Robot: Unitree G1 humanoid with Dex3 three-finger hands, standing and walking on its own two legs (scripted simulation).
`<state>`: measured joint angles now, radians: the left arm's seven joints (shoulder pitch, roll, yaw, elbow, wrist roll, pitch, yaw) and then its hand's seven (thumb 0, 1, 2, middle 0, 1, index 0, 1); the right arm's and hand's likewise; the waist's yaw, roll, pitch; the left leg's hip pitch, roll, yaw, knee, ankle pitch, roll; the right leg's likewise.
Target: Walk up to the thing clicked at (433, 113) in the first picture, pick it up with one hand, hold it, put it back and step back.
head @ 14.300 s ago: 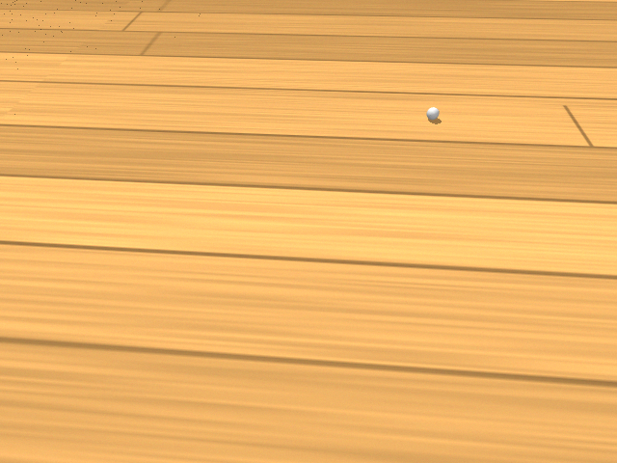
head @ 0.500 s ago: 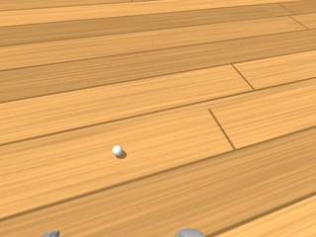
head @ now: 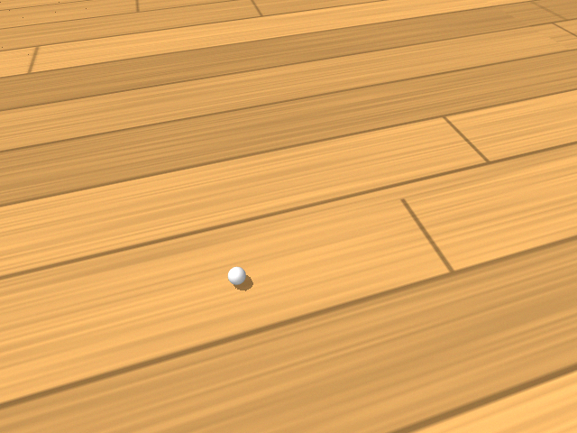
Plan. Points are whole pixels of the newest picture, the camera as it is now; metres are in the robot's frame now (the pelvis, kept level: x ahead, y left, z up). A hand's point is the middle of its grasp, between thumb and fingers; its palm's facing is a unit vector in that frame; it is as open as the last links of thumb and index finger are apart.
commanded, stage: walk up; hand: left
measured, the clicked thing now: (236, 275) +0.78 +0.25 -0.72
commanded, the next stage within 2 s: stand in 0.86 s
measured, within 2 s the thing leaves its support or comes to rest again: neither
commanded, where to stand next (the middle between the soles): +0.40 +0.02 m, yaw -1 degrees
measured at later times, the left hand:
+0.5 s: hand out of the picture +0.16 +0.24 -0.13, palm faces -0.02 -0.94 -0.34, open 7.4 cm
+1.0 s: hand out of the picture +0.13 +0.25 -0.13, palm faces -0.01 -0.94 -0.33, open 7.4 cm
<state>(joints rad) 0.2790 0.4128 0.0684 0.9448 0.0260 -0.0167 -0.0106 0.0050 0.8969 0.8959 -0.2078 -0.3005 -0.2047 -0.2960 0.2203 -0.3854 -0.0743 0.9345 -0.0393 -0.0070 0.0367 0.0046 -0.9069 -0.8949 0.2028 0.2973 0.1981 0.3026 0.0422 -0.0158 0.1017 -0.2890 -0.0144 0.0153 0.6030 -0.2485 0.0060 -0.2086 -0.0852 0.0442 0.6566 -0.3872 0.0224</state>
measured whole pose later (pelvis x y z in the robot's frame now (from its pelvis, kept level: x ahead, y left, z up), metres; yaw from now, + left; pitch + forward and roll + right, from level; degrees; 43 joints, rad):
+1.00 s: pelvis +0.04 +0.00 +0.02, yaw -1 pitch -3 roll +0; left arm 0.08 0.35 0.02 1.13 0.01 -0.01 -0.01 0.00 0.90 0.90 -0.20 -0.30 -0.20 -0.30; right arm 0.07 -0.34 -0.01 1.10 -0.01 -0.03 0.01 0.00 -0.91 -0.89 0.20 0.30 0.20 0.30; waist 0.02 -0.01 0.06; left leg -0.09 0.00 0.00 0.35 -0.21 0.00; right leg -0.14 -0.03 -0.03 0.35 -0.16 0.01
